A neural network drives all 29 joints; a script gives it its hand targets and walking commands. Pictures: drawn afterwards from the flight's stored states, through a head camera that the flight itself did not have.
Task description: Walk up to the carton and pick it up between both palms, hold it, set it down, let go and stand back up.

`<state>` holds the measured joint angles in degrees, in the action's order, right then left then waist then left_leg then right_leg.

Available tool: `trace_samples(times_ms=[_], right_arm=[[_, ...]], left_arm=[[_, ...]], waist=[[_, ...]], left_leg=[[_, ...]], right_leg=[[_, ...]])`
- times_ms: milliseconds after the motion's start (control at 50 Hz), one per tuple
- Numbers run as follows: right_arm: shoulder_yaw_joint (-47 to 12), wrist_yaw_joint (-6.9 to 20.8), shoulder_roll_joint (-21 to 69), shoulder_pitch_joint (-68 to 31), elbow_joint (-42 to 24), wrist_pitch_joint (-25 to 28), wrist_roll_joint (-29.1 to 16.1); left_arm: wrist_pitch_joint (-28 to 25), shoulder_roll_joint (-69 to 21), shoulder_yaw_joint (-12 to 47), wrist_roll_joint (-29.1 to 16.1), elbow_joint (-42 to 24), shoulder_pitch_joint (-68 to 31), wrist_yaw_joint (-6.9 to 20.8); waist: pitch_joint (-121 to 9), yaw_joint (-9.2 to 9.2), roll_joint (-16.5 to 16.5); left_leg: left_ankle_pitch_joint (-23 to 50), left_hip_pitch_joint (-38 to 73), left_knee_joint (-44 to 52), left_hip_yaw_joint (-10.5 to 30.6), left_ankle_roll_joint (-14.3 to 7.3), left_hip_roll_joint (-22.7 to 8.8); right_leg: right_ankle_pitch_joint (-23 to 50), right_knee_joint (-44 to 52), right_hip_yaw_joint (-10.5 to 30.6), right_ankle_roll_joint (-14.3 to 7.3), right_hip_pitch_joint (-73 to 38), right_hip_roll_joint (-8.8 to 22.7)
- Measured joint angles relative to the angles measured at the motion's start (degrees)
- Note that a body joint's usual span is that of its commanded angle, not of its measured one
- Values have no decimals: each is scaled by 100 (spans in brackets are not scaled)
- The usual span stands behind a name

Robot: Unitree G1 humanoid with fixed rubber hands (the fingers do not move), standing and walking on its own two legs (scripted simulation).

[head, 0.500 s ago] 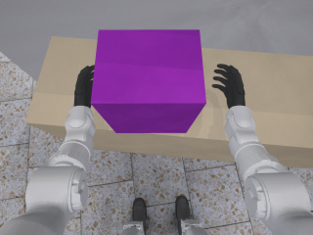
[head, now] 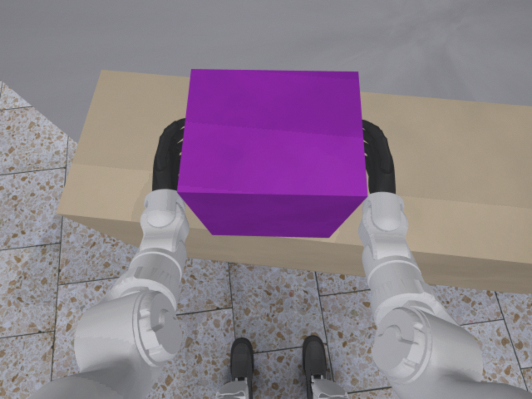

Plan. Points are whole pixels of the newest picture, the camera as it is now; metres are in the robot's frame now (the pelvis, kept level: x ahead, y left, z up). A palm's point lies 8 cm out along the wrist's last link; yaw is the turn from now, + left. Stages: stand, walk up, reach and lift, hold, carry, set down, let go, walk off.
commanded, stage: reach and lift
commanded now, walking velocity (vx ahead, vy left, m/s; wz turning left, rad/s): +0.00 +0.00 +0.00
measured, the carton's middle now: (272, 168) +0.46 -0.01 -0.08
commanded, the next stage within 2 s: none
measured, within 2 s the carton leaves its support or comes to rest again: neither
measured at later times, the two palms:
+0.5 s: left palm (168, 179) +0.44 +0.15 -0.05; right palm (377, 180) +0.42 -0.16 -0.05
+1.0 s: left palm (168, 180) +0.44 +0.15 -0.05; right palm (377, 180) +0.42 -0.16 -0.05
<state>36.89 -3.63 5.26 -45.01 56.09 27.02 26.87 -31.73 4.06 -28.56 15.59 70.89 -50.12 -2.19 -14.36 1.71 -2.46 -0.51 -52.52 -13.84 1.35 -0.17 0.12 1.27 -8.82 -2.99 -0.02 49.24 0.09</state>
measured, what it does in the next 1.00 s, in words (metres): stands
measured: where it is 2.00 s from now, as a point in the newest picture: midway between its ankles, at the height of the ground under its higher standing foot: (279, 384)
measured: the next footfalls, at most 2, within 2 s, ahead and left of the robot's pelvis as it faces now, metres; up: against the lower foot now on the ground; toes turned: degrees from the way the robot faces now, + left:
none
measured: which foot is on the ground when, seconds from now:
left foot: down 0.00-1.00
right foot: down 0.00-1.00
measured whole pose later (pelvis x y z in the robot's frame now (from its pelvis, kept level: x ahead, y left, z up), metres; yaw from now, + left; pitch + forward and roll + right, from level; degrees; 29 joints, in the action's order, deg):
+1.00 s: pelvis +0.01 +0.00 +0.00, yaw +2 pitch +37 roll -1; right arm 38.4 -4.7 6.8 -42.1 54.2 29.6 28.0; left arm -31.8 1.3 -30.1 17.6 66.9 -47.1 -1.8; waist -12.1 2.1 -2.7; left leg -1.0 -49.1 -13.0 2.8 0.0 0.4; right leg 0.0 -8.5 -4.5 -0.2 45.5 0.3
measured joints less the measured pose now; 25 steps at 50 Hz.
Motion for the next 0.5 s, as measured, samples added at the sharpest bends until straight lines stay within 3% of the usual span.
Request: trace_samples(times_ms=[500], right_arm=[[181, -83, 163, 207, -216, 146, 134]], left_arm=[[25, -237, -132, 184, -377, 239, 26]], waist=[[231, 36, -23]], left_leg=[[-17, 318, 103, 118, 17, 27]], right_leg=[[-68, 88, -116, -8, -355, 18]])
